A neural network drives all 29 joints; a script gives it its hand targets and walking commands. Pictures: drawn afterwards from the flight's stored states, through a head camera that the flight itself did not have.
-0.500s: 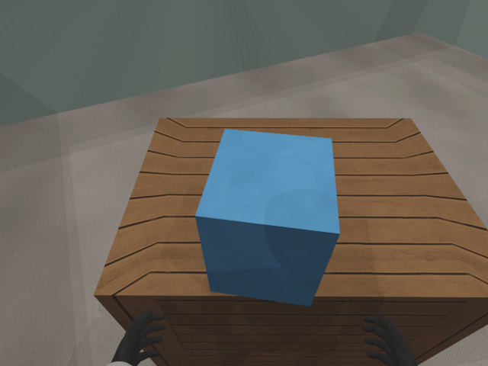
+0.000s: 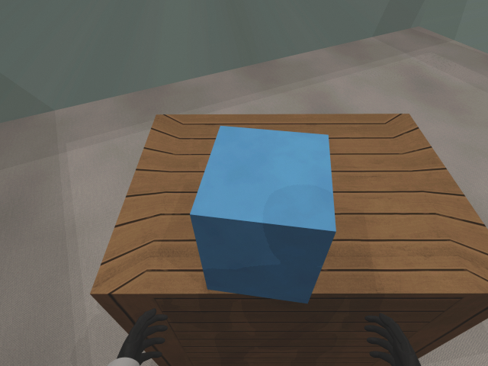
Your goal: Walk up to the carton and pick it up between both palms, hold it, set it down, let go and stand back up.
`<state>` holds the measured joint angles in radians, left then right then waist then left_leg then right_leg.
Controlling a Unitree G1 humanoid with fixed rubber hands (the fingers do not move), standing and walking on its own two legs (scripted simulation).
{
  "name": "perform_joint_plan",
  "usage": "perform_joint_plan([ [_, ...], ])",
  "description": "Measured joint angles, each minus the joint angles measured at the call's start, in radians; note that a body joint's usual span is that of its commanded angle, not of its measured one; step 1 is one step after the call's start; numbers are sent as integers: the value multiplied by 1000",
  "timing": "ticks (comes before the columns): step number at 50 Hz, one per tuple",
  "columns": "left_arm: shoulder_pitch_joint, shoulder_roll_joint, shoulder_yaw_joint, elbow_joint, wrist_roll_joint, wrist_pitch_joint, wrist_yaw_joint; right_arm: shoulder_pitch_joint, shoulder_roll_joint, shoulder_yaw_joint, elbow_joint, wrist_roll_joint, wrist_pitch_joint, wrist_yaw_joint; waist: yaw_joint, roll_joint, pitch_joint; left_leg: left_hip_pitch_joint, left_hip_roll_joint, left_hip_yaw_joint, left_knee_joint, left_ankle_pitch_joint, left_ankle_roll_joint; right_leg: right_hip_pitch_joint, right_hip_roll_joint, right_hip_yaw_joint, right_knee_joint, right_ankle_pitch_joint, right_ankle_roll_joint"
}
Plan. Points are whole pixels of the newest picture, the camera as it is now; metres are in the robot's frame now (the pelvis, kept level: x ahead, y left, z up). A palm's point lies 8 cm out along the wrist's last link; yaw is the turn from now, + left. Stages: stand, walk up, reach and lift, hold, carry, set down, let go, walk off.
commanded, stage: let go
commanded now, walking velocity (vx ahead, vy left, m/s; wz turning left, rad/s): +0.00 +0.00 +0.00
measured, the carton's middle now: (264, 216) +0.38 +0.01 +0.02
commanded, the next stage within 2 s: stand in 0.24 s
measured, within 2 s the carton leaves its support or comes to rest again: neither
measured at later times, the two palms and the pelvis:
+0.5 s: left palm out of the picture +0.11 +0.30 -0.09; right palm out of the picture +0.10 -0.30 -0.10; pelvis +0.00 +0.00 -0.01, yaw +1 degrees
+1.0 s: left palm out of the picture +0.07 +0.31 -0.11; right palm out of the picture +0.10 -0.28 -0.10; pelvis +0.00 +0.01 +0.00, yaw +3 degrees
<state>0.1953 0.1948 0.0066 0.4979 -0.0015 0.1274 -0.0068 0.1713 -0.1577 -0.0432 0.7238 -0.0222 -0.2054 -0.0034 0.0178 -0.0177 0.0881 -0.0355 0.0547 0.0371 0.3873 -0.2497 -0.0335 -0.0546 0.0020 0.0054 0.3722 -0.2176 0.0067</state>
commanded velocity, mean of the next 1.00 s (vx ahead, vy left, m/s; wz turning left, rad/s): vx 0.00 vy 0.00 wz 0.00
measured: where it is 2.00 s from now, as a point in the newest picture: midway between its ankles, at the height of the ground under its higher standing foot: outside the picture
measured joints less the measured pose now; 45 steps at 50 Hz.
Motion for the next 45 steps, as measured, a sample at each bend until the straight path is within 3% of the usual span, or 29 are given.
perform_joint_plan([
  [13, -17, 1, -13, 18, 7, -5, 4, -18, -8, -3, 42, 1, -17, 7, 2, -5, -4, -19, 0, -3, 17, -2, 0, -17, 0, -3, 16, -2, -1],
  [18, -17, 54, 10, 97, 28, -81, 12, -8, -85, 5, 76, -20, 99, -4, 0, -12, -42, -91, -12, -13, 77, -23, 7, -93, -14, -11, 95, -38, 2],
  [22, -1, 117, 39, 169, 38, -112, 8, 18, -158, -10, 125, -16, 139, 1, 1, -10, -57, -122, -18, -19, 110, -39, 11, -122, -20, -15, 129, -57, 3],
  [45, -34, 163, -2, 456, 16, -145, 3, -33, -214, 54, 300, 1, 175, 13, -5, 4, -62, -103, -40, -33, 42, -3, 28, -84, -41, -31, 40, -16, 21],
])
